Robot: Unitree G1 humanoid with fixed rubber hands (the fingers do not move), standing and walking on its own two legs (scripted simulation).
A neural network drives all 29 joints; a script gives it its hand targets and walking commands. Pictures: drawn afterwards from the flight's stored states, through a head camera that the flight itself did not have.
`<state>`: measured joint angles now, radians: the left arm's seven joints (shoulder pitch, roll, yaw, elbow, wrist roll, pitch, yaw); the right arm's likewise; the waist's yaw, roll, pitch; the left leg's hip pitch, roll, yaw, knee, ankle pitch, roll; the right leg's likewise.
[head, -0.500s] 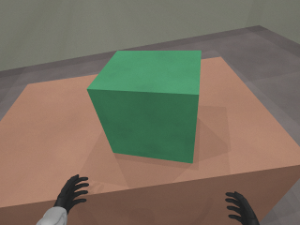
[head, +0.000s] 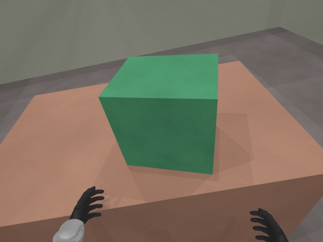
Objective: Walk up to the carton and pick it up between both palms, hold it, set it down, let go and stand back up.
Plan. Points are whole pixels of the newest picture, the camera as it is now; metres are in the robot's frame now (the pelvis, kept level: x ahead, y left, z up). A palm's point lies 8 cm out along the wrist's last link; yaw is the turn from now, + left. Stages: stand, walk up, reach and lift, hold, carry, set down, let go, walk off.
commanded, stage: let go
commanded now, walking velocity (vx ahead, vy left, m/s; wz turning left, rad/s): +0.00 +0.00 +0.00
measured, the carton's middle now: (169, 113) +0.50 +0.03 +0.06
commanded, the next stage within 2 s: stand in 0.16 s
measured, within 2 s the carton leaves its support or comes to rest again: neither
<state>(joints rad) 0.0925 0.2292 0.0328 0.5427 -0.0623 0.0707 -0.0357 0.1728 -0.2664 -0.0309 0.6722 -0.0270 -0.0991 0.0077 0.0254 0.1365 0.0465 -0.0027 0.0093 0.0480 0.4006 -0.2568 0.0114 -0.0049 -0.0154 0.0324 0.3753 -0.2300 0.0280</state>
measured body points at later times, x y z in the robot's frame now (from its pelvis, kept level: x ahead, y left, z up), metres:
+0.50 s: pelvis -0.02 -0.01 -0.01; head -0.03 -0.02 +0.44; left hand +0.19 +0.25 -0.02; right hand +0.09 -0.29 -0.11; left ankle -0.01 +0.11 -0.74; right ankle +0.00 -0.14 -0.74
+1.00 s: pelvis -0.04 -0.01 -0.01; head -0.05 -0.01 +0.44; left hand +0.17 +0.25 -0.03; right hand +0.09 -0.26 -0.11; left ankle -0.01 +0.11 -0.74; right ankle +0.00 -0.14 -0.74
